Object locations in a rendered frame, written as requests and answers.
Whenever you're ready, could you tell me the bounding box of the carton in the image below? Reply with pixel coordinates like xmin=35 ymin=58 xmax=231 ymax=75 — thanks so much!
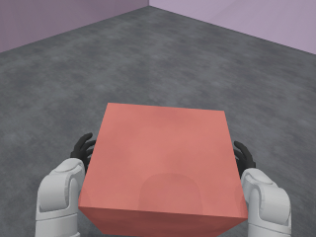
xmin=78 ymin=103 xmax=249 ymax=237

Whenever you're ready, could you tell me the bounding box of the robot right hand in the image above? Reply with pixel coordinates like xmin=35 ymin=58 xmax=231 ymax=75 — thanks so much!
xmin=233 ymin=140 xmax=256 ymax=180

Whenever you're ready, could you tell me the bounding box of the robot left hand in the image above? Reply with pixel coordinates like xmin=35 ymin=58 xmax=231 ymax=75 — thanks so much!
xmin=70 ymin=132 xmax=97 ymax=175

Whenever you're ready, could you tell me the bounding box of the robot left forearm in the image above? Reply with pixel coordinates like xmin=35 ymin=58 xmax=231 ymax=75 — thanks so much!
xmin=35 ymin=158 xmax=86 ymax=237

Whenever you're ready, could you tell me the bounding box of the robot right forearm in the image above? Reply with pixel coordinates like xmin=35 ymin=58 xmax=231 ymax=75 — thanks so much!
xmin=240 ymin=168 xmax=291 ymax=237

